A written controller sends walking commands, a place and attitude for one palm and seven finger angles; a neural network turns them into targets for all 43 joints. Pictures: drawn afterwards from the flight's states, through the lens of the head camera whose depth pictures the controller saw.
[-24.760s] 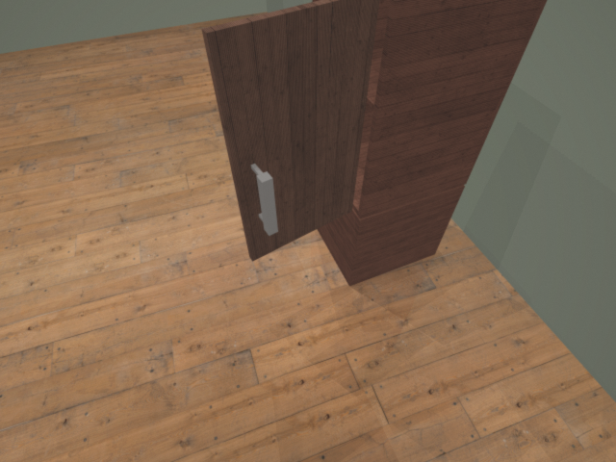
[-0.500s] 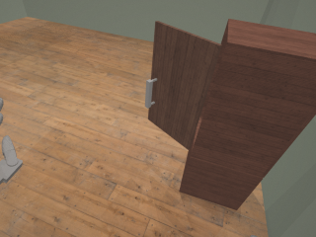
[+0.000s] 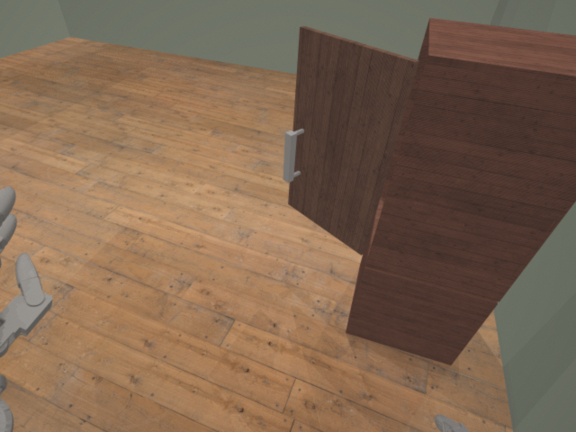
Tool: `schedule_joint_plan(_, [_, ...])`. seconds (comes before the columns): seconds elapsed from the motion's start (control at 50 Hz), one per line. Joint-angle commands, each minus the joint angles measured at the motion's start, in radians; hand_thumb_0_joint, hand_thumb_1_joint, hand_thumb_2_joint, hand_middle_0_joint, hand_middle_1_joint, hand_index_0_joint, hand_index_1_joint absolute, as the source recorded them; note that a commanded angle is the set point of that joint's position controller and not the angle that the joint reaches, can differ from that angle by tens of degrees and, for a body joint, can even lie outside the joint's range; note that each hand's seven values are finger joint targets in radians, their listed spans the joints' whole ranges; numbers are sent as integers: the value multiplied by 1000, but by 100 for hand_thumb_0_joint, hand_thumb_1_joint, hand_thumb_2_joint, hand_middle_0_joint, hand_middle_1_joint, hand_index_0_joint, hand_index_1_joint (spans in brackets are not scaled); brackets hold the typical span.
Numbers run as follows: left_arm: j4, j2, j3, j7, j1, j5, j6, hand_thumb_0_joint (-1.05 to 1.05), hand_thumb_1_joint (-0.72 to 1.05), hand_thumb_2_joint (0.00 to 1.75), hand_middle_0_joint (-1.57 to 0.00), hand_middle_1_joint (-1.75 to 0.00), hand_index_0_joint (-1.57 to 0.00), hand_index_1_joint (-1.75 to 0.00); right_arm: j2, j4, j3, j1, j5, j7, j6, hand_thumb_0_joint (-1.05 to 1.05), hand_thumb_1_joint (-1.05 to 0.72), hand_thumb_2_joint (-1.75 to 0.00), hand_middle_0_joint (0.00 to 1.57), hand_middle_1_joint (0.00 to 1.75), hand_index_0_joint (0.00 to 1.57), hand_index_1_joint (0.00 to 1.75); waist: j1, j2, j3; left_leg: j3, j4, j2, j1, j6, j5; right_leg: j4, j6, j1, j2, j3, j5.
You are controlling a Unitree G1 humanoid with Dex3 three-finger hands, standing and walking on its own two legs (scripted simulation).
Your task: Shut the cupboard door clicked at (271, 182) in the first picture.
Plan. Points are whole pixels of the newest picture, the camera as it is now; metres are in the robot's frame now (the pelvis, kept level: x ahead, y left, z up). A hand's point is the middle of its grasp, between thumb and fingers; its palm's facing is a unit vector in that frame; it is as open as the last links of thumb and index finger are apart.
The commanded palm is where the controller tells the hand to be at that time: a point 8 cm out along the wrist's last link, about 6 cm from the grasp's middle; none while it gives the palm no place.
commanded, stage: stop stepping back and stand still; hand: left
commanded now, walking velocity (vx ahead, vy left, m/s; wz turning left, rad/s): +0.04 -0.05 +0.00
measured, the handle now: (294, 155) +0.95 +0.03 -0.09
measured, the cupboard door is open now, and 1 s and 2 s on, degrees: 61 61 61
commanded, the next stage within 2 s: let the arm hang, fingers relaxed in 0.66 s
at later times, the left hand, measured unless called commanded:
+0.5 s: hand (75, 252) +0.26 +0.27 +0.17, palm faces +0.42 -0.79 -0.44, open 7.4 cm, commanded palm +0.19 +0.31 +0.19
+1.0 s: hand out of the picture +0.13 +0.22 -0.12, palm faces -0.06 -0.96 -0.27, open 7.4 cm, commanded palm none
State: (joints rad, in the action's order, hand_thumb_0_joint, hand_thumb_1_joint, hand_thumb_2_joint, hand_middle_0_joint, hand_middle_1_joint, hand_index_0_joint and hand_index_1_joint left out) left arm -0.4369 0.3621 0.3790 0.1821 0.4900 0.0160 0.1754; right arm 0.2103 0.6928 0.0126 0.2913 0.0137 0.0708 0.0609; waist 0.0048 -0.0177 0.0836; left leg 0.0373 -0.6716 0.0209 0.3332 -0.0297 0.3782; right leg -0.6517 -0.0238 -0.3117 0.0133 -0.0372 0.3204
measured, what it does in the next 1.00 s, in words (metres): stands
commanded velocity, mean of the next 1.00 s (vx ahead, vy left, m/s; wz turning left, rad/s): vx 0.00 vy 0.00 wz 0.00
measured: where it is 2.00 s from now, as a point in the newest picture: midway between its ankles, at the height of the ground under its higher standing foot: outside the picture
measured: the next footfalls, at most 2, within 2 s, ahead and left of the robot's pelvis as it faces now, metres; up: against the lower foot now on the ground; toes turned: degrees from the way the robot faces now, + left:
none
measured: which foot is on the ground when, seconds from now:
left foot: down 0.00-1.00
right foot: down 0.00-1.00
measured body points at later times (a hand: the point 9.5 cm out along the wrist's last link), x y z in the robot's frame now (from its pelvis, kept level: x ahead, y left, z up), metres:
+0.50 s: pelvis +0.05 +0.01 +0.01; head +0.05 +0.02 +0.46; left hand +0.23 +0.31 +0.19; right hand +0.21 -0.23 -0.07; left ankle +0.04 +0.11 -0.72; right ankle +0.03 -0.11 -0.72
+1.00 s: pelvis +0.02 +0.03 +0.01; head +0.01 +0.02 +0.46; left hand +0.13 +0.27 -0.10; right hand +0.14 -0.24 -0.11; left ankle +0.04 +0.11 -0.72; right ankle +0.02 -0.11 -0.72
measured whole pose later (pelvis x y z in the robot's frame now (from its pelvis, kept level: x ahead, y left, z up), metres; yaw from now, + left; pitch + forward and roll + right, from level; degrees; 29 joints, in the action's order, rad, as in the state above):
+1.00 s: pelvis +0.02 +0.03 +0.01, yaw -1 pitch -1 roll +0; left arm 0.73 0.24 -0.02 0.00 0.27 -0.02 -0.05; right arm 0.30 0.85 0.01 0.16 0.02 -0.02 0.00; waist -0.03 0.02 0.01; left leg 0.07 -0.53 -0.03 0.27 -0.05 0.25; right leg -0.55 0.02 -0.26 0.02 0.02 0.28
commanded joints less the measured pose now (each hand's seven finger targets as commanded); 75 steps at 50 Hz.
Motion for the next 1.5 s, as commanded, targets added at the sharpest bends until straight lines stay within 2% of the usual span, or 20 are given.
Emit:
schedule_joint_plan(0.0, [-267, 223, 127, 17, -204, -5, 76, 0, 90, 90, -20, -30, -20, -30, 118, -192, -35, -150, -9, 29, 83, 0, -90, -90, 20, 30, 20, 30, -34, 328, -117, -480, 537, 285, 31, -127, 476, -206, 26, -155, -41, 18, 144])
schedule_joint_plan(0.02, [-254, 242, 146, 12, -201, -11, 81, 0, 90, 90, -20, -30, -20, -30, 108, -198, -37, -158, -9, 28, 94, 0, -90, -90, 20, 30, 20, 30, -27, 265, -125, -487, 542, 284, 79, -131, 461, -230, 27, -116, -25, 49, 112])
schedule_joint_plan(0.1, [-216, 201, 130, 5, -82, -12, 73, 0, 90, 90, -20, -30, -20, -30, 115, -202, -35, -148, -13, 12, 103, 0, -90, -90, 20, 30, 20, 30, -8, 174, -94, -166, 360, 151, 149, -44, 211, 153, 27, 149, -24, 22, -17])
schedule_joint_plan(0.16, [-203, 216, 147, 4, -79, 3, 78, 0, 90, 90, -20, -30, -20, -30, 111, -203, -38, -138, -9, 4, 101, 0, -90, -90, 20, 30, 20, 30, -12, 69, -56, -51, 219, 47, 118, 0, 86, 262, -25, 118, 66, 191, 0])
schedule_joint_plan(0.18, [-185, 197, 131, 2, -55, 10, 71, 0, 90, 90, -20, -30, -20, -30, 108, -203, -47, -131, -16, 0, 97, 0, -90, -90, 20, 30, 20, 30, -13, -20, -44, -32, 124, 21, 57, 9, 21, 315, -48, 57, 109, 279, 45])
schedule_joint_plan(0.22, [-168, 216, 144, 7, -30, 17, 61, 0, 90, 90, -20, -30, -20, -30, 107, -197, -47, -136, -19, -6, 81, 0, -90, -90, 20, 30, 20, 30, -19, -69, -28, -33, 53, 16, 32, 21, -63, 360, -85, 56, 179, 350, 5])
schedule_joint_plan(0.28, [-177, 225, 153, 10, -21, 20, 66, 0, 90, 90, -20, -30, -20, -30, 103, -201, -42, -150, -22, 0, 66, 0, -90, -90, 20, 30, 20, 30, -16, -42, 14, -45, 150, 27, -49, 19, -197, 280, -52, 106, 136, 233, -231])
schedule_joint_plan(0.36, [-236, 227, 151, 4, -27, 16, 73, 0, 90, 90, -20, -30, -20, -30, 110, -217, -39, -160, -24, 14, 62, 0, -90, -90, 20, 30, 20, 30, -9, 110, 64, -101, 237, 102, -129, 2, -530, 146, 15, 165, 22, 76, -409])
schedule_joint_plan(0.44, [-245, 219, 146, 0, 3, 19, 71, 0, 90, 90, -20, -30, -20, -30, 105, -225, -41, -153, -28, 12, 61, 0, -90, -90, 20, 30, 20, 30, -12, 109, 91, -72, 204, 94, -123, 16, -608, 147, 13, 214, 28, 72, -495])
schedule_joint_plan(0.56, [-250, 224, 169, 1, 75, 30, 68, 0, 90, 90, -20, -30, -20, -30, 104, -238, -43, -149, -30, 7, 42, 0, -90, -90, 20, 30, 20, 30, -17, 90, 109, -53, 190, 83, -92, 26, -585, 149, 7, 242, 43, 83, -556])
schedule_joint_plan(0.72, [-235, 236, 175, 0, 33, 31, 62, 0, 90, 90, -20, -30, -20, -30, 107, -240, -39, -156, -28, 18, 38, 0, -90, -90, 20, 30, 20, 30, -12, 103, 65, -64, 248, 89, -53, 18, -414, 187, 17, 214, 34, 80, -420])
schedule_joint_plan(0.74, [495, 43, -303, -148, -27, -39, -87, 0, 90, 90, -20, -30, -20, -30, 285, -69, -85, -253, -35, -73, 104, 0, -90, -90, 20, 30, 20, 30, -34, 104, -80, -61, 100, 73, -43, 18, -557, 97, 3, 34, 99, 57, -528])
schedule_joint_plan(0.76, [542, 35, -268, -167, -40, -41, -160, 0, 90, 90, -20, -30, -20, -30, 262, -34, -97, -159, -17, -79, 61, 0, -90, -90, 20, 30, 20, 30, -26, 123, 6, -54, 133, 86, -109, 33, -541, 137, -9, 14, 87, 105, -386])
schedule_joint_plan(0.8, [637, 25, -287, -178, -105, -44, -169, 0, 90, 90, -20, -30, -20, -30, 242, -22, -74, -139, -4, -78, 21, 0, -90, -90, 20, 30, 20, 30, -12, 47, -5, -98, 182, 104, -57, -7, -409, 127, -3, 10, 56, 77, -209])
schedule_joint_plan(0.86, [833, 69, -299, -181, -188, -47, -160, 0, 90, 90, -20, -30, -20, -30, 260, 12, -63, -155, 9, -79, -8, 0, -90, -90, 20, 30, 20, 30, -11, -147, -24, -131, 211, 89, -59, -19, -343, 166, -14, 48, 69, 117, -192])
schedule_joint_plan(0.92, [1027, 81, -321, -171, -234, -43, -168, 0, 90, 90, -20, -30, -20, -30, 247, 68, -50, -147, 14, -80, -36, 0, -90, -90, 20, 30, 20, 30, -11, -117, -52, -135, 258, 72, -73, -19, -266, 209, -17, 65, 78, 148, -126])
schedule_joint_plan(1.0, [1234, 47, -340, -168, -233, -36, -176, 0, 90, 90, -20, -30, -20, -30, 205, 168, -32, -135, 11, -71, -49, 0, -90, -90, 20, 30, 20, 30, -7, 58, -90, -134, 344, 65, -78, -12, -119, 261, -11, 82, 62, 153, -52])
schedule_joint_plan(1.1, [1398, 22, -332, -168, -185, -36, -172, 0, 90, 90, -20, -30, -20, -30, 187, 261, -44, -85, 8, -55, -55, 0, -90, -90, 20, 30, 20, 30, -2, 166, -123, -137, 394, 66, -50, -13, 39, 311, -24, 111, 55, 144, -35])
schedule_joint_plan(1.24, [1506, 8, -338, -165, -168, -34, -165, 0, 90, 90, -20, -30, -20, -30, 179, 332, -57, -5, 1, -42, -54, 0, -90, -90, 20, 30, 20, 30, -13, 33, -126, -135, 375, 77, -101, -21, -16, 354, -28, 89, 67, 147, -20])
schedule_joint_plan(1.48, [1522, 35, -333, -160, -213, -38, -164, 0, 90, 90, -20, -30, -20, -30, 196, 361, -64, -26, 4, -46, -49, 0, -90, -90, 20, 30, 20, 30, -10, -4, -177, -143, 403, 88, -93, -22, -14, 354, -22, 60, 70, 148, -1])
